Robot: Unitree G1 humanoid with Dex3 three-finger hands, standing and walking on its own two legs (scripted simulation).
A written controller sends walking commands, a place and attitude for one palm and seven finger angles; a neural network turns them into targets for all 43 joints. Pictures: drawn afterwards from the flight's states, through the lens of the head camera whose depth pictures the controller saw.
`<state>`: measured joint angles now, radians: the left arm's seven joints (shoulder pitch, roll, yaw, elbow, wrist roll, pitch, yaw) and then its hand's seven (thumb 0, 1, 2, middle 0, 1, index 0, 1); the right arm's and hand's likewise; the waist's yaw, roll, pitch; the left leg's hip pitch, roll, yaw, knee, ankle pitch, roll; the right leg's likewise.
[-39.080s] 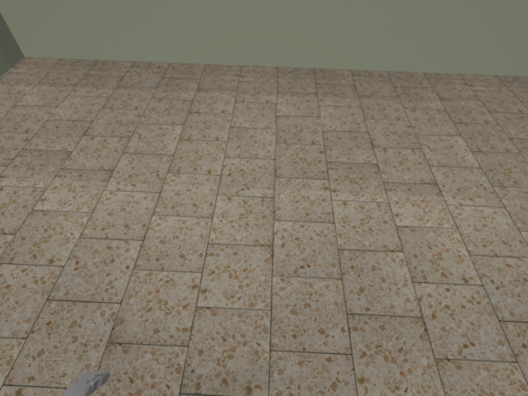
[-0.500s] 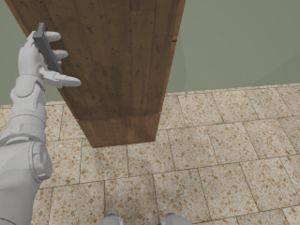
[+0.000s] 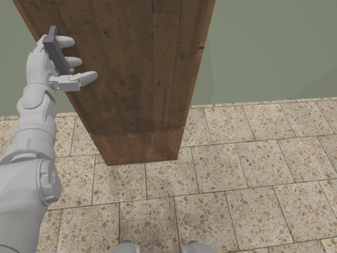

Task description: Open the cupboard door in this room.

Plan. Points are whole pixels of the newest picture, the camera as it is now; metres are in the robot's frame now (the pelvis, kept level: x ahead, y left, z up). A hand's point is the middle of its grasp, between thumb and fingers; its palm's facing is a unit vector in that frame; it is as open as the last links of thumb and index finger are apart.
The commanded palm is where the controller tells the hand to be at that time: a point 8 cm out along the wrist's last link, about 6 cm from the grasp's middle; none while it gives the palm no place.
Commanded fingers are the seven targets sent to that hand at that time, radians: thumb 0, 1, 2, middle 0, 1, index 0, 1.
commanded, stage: close the thumb around the handle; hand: left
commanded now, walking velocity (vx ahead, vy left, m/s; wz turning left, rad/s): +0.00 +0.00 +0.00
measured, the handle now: (62, 57) +0.55 +0.22 +0.12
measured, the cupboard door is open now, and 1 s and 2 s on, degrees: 0 18 46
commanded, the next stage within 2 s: pull the door open along its arc in 0.36 s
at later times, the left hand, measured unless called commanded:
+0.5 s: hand (71, 69) +0.51 +0.19 +0.12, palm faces +0.05 -1.00 -0.01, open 5.4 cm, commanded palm +0.48 +0.24 +0.12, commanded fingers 0.00 0.90 0.90 -0.40 -1.35 -0.40 -1.35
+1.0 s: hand (79, 105) +0.41 +0.16 +0.12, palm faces +0.08 -0.99 +0.07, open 5.7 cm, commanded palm +0.35 +0.22 +0.12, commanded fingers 0.00 0.90 0.90 -0.40 -1.35 -0.40 -1.35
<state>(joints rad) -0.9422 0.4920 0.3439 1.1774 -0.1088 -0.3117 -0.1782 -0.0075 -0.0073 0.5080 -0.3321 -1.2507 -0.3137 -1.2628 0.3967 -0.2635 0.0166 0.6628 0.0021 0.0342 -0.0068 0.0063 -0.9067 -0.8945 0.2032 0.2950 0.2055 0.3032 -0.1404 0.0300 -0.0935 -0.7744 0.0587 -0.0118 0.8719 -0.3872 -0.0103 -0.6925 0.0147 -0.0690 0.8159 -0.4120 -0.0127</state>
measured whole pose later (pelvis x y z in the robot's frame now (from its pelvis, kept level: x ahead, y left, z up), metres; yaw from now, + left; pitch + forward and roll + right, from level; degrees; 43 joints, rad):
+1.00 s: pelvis +0.02 +0.00 +0.02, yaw -2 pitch +10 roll -1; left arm -0.34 0.21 0.25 0.49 -0.23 -0.20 -0.07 0.01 0.74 0.75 -0.38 -1.35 -0.37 -1.35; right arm 0.35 -0.25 -0.01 0.56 0.04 0.03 0.01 0.01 -0.91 -0.89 0.20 0.29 0.20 0.30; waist -0.06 0.05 -0.13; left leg -0.56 0.06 0.05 0.77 -0.39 0.00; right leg -0.51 0.02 -0.01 0.73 -0.40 0.00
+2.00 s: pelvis +0.00 -0.04 +0.02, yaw +3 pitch +1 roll +1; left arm 0.09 -0.09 -0.24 -0.02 0.05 0.01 0.56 0.01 0.07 0.54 -0.37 -1.26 -0.36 -1.27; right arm 0.16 -0.19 0.01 0.59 -0.05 0.09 -0.01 0.01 -0.91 -0.90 0.20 0.29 0.20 0.30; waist 0.00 0.05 -0.06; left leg -0.36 0.04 -0.04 0.68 -0.33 -0.05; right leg -0.31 0.00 -0.10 0.70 -0.41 -0.06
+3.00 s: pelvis -0.01 -0.01 +0.02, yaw +0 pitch +0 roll +0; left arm 0.20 0.05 -0.21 -0.11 -0.04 -0.09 0.12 -0.01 -0.50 0.30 -0.19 -0.32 -0.18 -0.32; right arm 0.22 -0.19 0.05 0.51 0.00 0.02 0.00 0.02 -0.91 -0.90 0.20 0.29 0.20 0.30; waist 0.00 0.03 -0.04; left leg -0.38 0.03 0.01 0.71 -0.33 -0.02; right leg -0.34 -0.01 -0.04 0.73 -0.39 -0.02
